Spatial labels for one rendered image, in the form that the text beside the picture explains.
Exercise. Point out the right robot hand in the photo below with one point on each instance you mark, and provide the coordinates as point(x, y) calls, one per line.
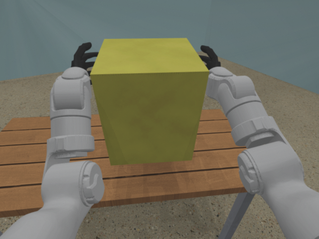
point(212, 60)

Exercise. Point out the robot right upper arm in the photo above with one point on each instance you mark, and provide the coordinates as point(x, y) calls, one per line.
point(273, 172)

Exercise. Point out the table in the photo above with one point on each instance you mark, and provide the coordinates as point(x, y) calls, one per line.
point(212, 171)

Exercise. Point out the right robot forearm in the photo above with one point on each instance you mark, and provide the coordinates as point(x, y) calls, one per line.
point(250, 123)

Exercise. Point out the left robot hand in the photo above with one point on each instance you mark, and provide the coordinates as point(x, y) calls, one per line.
point(80, 57)

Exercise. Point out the left robot forearm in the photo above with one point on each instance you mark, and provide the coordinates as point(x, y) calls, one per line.
point(70, 115)

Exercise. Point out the robot left upper arm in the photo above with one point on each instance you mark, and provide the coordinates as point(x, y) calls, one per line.
point(69, 190)

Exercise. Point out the carton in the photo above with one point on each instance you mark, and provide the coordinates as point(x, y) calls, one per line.
point(149, 94)

